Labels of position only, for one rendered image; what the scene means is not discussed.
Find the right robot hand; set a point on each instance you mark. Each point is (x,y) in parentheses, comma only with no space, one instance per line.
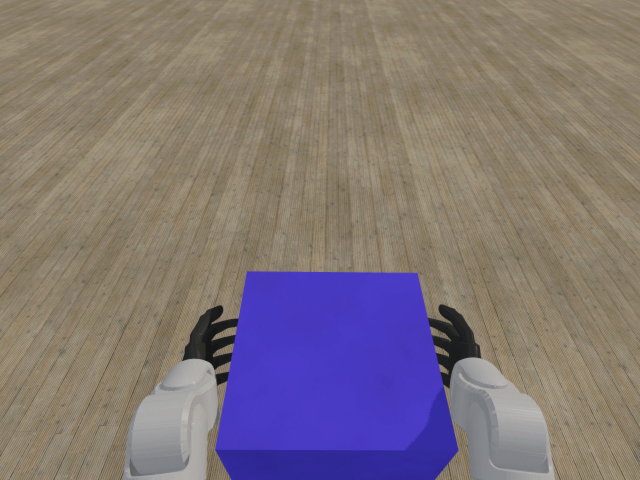
(462,344)

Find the left robot hand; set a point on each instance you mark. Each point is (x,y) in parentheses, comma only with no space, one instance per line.
(200,345)

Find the robot left forearm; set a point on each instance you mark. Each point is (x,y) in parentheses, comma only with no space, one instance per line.
(167,437)

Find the carton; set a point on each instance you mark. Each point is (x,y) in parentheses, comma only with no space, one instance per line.
(334,376)

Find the robot right forearm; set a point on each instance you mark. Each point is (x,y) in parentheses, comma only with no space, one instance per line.
(507,432)

